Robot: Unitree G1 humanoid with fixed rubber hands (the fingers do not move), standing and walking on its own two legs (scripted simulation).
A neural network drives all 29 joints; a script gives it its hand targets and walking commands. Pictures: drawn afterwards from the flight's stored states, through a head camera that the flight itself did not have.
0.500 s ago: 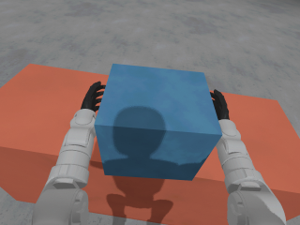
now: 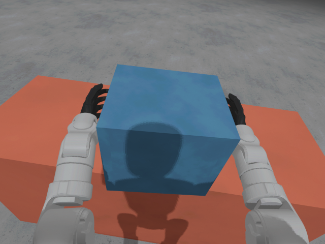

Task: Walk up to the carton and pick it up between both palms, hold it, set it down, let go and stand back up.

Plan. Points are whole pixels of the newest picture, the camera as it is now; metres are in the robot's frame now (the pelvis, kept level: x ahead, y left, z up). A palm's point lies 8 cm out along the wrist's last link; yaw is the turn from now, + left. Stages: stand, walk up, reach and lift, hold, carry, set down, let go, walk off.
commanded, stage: reach and lift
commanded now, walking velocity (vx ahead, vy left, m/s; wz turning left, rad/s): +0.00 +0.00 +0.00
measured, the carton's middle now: (162, 132) +0.39 +0.01 +0.10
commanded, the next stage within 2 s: hold in 1.18 s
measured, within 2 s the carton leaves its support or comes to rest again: neither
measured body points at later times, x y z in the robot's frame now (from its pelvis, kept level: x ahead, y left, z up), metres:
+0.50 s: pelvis -0.01 +0.00 +0.00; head -0.05 +0.03 +0.45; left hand +0.38 +0.19 +0.18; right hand +0.38 -0.18 +0.17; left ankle +0.04 +0.11 -0.75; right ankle -0.01 -0.10 -0.75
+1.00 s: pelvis +0.01 +0.00 +0.00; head -0.04 +0.04 +0.45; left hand +0.39 +0.19 +0.19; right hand +0.39 -0.18 +0.20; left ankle +0.04 +0.11 -0.75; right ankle -0.01 -0.10 -0.75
